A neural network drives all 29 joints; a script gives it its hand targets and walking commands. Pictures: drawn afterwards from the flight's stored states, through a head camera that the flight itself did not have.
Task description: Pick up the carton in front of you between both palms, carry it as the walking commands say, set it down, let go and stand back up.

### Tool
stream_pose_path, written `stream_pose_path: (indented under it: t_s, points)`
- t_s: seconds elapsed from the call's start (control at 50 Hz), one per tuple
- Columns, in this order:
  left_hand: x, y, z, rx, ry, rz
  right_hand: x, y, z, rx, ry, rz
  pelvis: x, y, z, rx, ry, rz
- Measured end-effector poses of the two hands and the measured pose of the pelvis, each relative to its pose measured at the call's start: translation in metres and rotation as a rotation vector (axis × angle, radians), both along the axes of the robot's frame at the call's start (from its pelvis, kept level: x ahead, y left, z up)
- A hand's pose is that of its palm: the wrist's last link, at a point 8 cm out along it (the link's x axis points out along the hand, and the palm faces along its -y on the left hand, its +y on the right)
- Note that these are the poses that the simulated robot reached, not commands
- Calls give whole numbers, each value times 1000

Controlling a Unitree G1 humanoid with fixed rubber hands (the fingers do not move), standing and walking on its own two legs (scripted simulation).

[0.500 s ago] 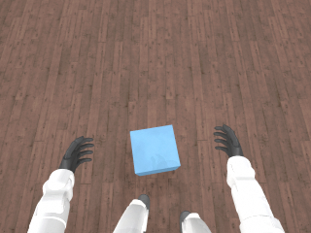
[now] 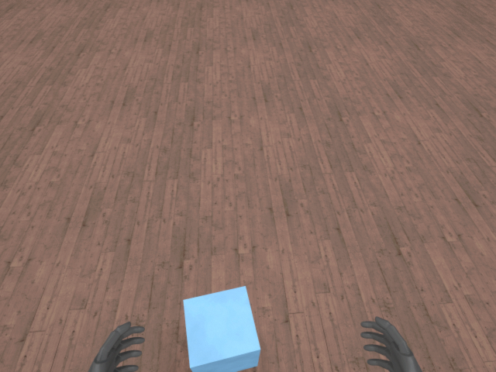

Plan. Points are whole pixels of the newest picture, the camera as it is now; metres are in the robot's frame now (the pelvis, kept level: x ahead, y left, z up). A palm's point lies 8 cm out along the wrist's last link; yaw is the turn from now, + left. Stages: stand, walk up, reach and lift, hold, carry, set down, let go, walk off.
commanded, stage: let go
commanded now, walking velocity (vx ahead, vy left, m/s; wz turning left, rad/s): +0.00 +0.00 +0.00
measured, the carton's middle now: (222, 334) +0.37 +0.09 -0.65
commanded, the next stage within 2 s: stand in 0.38 s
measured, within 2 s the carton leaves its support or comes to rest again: neither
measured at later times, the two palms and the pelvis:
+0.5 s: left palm out of the picture +0.15 +0.28 -0.08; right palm out of the picture +0.14 -0.24 -0.08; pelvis +0.00 +0.02 -0.01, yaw -1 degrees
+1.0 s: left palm out of the picture +0.13 +0.32 -0.11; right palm out of the picture +0.12 -0.26 -0.09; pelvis +0.01 +0.04 +0.00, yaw -2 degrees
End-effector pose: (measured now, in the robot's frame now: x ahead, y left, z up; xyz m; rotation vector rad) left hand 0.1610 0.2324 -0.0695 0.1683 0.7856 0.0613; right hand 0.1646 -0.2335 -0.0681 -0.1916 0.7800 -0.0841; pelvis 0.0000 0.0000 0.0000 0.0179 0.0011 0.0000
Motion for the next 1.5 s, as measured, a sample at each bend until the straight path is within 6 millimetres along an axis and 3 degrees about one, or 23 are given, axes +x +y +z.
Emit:
stream_pose_path:
  t_s: [0.18, 0.4, 0.54, 0.66, 0.98, 1.5]
  points:
    - [7, -2, 0, 9, 10, -14, -4, 0, 3, 13, 10, -9, 3, 0, 0, 1, -53, -10]
    - [1, 28, 4, 78, 22, 39, -6, 19, -4, -11, 6, -5, 2, 15, -3, -5, -45, -3]
    - [-11, 61, -17, 139, 53, 30, -31, -14, -11, -164, 112, -36, 1, 23, -7, -17, -11, -16]
    - [-22, 76, -31, 156, 118, 17, -42, -33, -8, -223, 158, -80, 5, 29, -7, -22, -2, -25]
    - [-25, 88, -37, 178, 182, 13, -46, -24, -17, -200, 204, -105, 9, 37, -3, -20, -14, -35]
    - [-64, 99, -40, 206, 289, 31, -87, -41, -24, -205, 319, -139, -6, 35, 2, -21, -40, -30]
